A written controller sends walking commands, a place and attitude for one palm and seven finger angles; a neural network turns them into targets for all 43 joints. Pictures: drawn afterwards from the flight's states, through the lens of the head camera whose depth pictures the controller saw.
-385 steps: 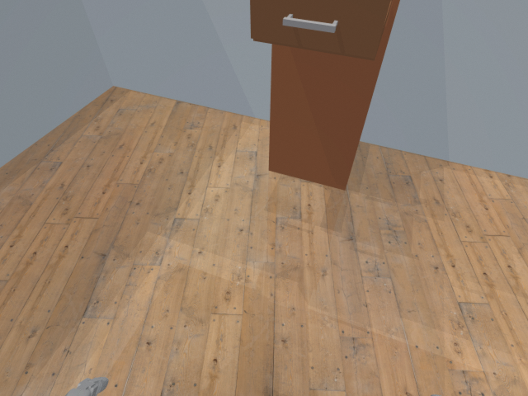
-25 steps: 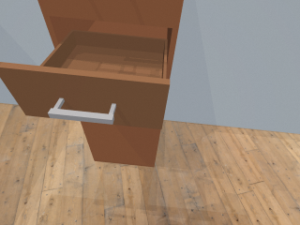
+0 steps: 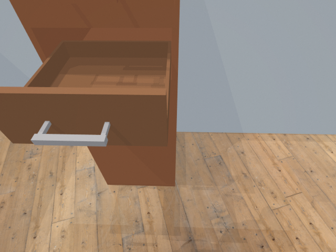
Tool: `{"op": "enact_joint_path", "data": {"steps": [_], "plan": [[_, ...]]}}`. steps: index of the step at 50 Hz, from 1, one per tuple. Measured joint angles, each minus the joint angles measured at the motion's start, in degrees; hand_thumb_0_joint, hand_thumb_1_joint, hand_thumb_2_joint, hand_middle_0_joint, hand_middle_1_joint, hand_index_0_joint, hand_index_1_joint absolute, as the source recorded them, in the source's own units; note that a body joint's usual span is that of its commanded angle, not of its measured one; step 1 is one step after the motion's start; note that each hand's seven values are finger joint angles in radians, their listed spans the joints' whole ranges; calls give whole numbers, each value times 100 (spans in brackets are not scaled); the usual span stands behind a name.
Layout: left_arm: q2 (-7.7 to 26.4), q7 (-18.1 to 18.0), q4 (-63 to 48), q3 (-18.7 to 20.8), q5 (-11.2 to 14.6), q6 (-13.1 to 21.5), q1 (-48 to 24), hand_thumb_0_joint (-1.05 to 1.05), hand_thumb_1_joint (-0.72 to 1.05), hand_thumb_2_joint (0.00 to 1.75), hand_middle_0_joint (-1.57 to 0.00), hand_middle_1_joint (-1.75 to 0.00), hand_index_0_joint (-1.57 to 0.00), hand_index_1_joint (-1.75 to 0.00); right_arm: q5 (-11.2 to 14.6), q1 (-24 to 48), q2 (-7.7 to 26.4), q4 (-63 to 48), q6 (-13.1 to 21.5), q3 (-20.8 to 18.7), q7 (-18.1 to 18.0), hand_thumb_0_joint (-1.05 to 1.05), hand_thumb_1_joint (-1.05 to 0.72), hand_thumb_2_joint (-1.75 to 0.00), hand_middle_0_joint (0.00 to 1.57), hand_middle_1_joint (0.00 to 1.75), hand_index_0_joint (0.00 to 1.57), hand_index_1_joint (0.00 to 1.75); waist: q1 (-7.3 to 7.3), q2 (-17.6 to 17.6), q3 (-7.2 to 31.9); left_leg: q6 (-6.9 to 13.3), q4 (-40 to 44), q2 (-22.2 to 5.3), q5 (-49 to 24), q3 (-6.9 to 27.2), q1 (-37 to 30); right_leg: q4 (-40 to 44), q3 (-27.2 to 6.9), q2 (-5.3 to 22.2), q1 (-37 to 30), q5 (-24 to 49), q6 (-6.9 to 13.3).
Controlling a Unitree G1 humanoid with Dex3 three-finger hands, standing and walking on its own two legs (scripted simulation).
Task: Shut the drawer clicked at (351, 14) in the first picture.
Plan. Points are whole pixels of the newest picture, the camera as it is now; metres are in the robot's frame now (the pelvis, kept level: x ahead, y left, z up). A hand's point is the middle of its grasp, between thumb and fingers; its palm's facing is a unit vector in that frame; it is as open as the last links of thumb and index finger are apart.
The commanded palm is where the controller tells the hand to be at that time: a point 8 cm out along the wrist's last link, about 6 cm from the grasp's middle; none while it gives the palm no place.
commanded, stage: look again from close up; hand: left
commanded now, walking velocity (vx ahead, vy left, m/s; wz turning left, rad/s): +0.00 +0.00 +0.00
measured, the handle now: (73, 133) +0.32 +0.21 +0.15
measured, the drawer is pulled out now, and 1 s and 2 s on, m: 0.28 0.28 0.28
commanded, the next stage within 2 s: raise the hand and make a fist in 0.24 s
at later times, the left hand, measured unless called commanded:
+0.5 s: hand out of the picture +0.12 +0.21 -0.05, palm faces +0.24 -0.95 -0.21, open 7.0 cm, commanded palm +0.09 +0.22 -0.03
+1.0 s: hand (80, 240) +0.13 +0.16 +0.09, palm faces +0.05 -0.99 -0.09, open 4.7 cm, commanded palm +0.11 +0.22 +0.08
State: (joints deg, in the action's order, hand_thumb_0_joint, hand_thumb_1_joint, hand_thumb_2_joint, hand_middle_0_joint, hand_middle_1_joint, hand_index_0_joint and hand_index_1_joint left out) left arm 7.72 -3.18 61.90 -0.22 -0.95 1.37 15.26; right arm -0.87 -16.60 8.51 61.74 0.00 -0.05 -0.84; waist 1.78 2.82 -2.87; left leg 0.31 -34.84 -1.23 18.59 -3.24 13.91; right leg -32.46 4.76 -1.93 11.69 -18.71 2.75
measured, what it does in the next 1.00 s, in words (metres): stands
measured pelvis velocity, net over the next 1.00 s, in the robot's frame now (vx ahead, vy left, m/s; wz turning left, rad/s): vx -0.03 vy -0.01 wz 0.06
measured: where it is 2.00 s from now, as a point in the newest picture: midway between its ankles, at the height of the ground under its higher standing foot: outside the picture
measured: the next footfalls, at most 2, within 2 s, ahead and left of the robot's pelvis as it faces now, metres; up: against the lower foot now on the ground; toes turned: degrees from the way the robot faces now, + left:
none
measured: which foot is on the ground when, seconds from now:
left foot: down 0.00-1.00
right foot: down 0.00-1.00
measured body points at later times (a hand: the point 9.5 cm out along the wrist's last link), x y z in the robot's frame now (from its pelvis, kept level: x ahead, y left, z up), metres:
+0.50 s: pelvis -0.02 +0.02 +0.01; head -0.04 +0.00 +0.45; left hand +0.10 +0.26 -0.03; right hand +0.06 -0.22 -0.12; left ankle +0.00 +0.10 -0.73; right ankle -0.01 -0.09 -0.73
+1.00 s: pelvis -0.03 -0.01 -0.03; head -0.03 -0.02 +0.41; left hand +0.13 +0.21 +0.10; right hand +0.20 -0.20 -0.09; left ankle +0.00 +0.10 -0.73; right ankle -0.01 -0.09 -0.73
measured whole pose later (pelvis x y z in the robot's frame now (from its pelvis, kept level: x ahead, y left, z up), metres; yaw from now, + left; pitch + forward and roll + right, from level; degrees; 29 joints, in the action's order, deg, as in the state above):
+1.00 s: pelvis -0.03 -0.01 -0.03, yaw +4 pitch +3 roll -2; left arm 11.5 11.6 -17.0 2.6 13.3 25.3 30.5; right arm 2.2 -10.6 14.3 30.3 14.1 2.5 -1.7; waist -3.4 4.0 3.2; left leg 1.3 -52.6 -0.4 23.5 0.7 32.1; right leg -49.4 9.0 -0.4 27.8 -24.7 3.1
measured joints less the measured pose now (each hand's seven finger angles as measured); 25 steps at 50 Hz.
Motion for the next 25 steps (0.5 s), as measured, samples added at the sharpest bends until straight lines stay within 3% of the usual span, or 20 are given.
{"op": "enact_joint_path", "data": {"steps": [6,18,20,22,25], "plan": [[47,37,67,-36,-14,-82,175,1,94,90,-20,-30,-20,-30,-4,60,116,30,37,15,-30,2,-93,-90,20,30,20,30,-173,-204,367,149,425,100,-119,-97,-338,322,-99,75,-269,113,-71],[-21,65,192,-123,-18,-26,448,0,92,90,-20,-30,-20,-30,30,77,141,129,88,112,-29,1,-93,-90,20,30,20,30,-225,-203,264,213,930,196,-498,-120,-426,788,-118,148,-349,462,-156],[47,-28,-1848,-69,381,-570,1098,2,93,90,-21,-30,-20,-30,166,-177,172,-398,330,181,-130,1,-93,-90,20,30,20,30,-265,-242,135,236,826,220,-466,-148,-377,603,-141,182,-248,423,-164],[265,-315,-3496,-47,576,-395,1531,4,97,90,-22,-31,-21,-31,272,-408,233,-767,884,185,-248,1,-93,-90,20,30,20,30,-303,-251,199,254,748,288,-454,-159,-285,340,-147,260,-82,306,-167],[373,-469,-5205,-84,876,-166,1518,4,97,90,-24,-34,-23,-34,408,-446,453,-1288,1359,189,-321,1,-92,-90,20,30,20,30,-195,-74,343,299,506,372,-404,-67,-80,75,-50,362,82,182,-205]]}}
